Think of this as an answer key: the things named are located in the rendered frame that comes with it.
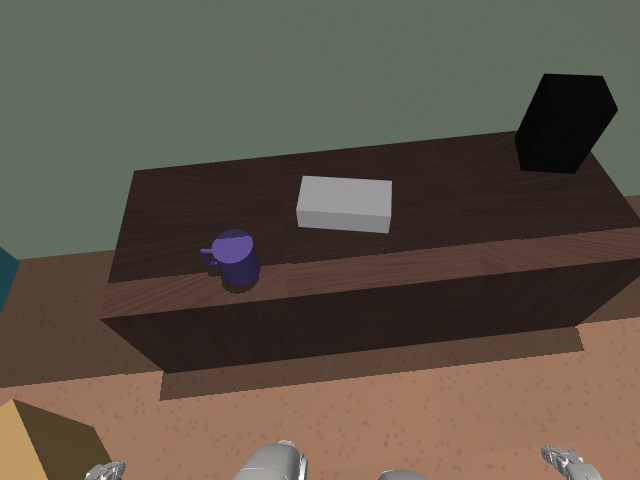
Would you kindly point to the left robot hand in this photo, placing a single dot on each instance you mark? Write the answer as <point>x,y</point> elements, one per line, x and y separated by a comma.
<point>110,471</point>

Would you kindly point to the right robot hand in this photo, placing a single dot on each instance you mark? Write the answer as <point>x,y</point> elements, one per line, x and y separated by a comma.
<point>569,464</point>

